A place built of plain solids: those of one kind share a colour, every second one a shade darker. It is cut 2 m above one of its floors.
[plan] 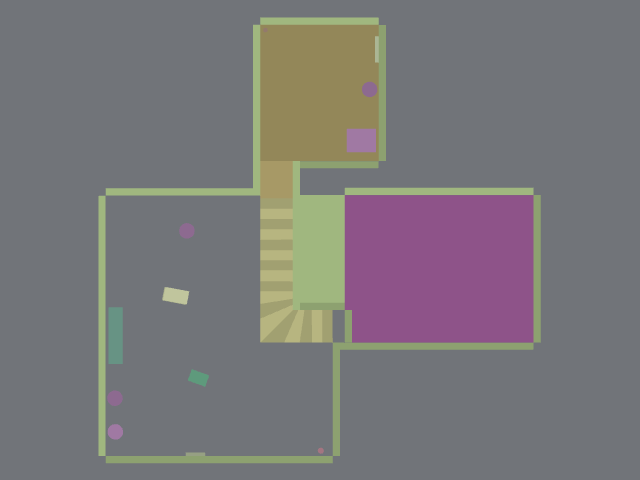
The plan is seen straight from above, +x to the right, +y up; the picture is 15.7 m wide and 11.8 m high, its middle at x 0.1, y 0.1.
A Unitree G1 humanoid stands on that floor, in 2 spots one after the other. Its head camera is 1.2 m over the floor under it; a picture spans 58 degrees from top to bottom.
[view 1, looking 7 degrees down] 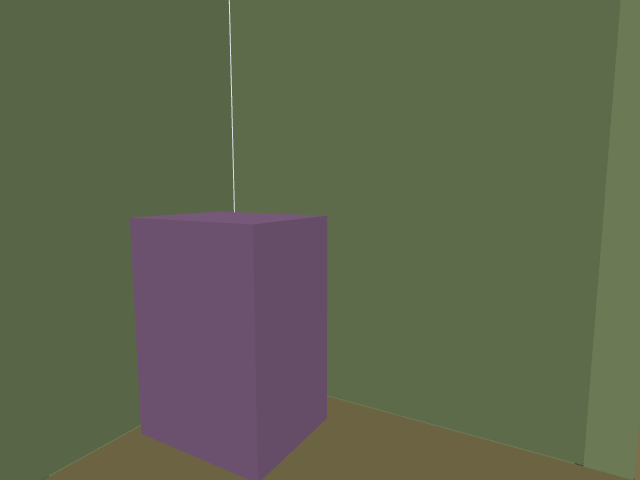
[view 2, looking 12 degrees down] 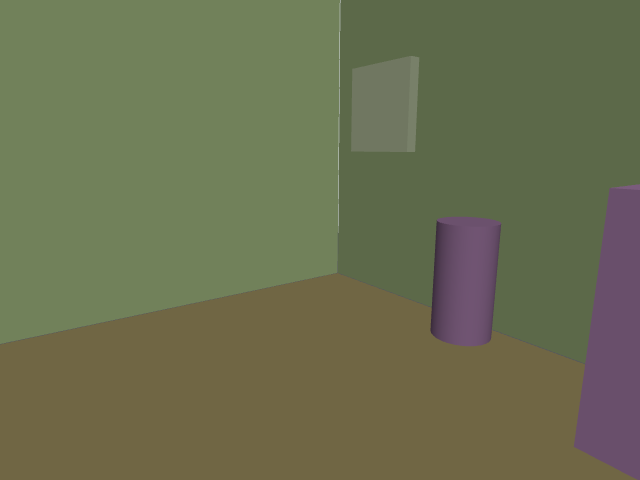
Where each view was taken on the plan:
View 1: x -0.27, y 4.12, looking -60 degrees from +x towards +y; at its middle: bin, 2.08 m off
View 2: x -1.00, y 2.19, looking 54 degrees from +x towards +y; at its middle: wall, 4.05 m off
